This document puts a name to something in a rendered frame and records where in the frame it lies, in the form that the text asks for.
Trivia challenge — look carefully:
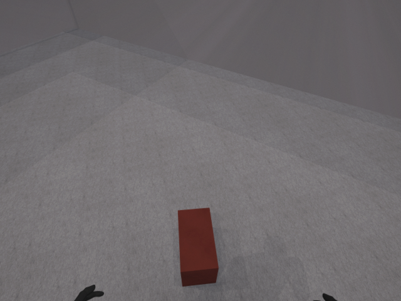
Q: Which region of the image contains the left robot hand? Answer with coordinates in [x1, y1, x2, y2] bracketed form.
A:
[74, 285, 104, 301]

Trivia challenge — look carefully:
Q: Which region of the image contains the carton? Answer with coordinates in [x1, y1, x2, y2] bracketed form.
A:
[178, 208, 219, 287]

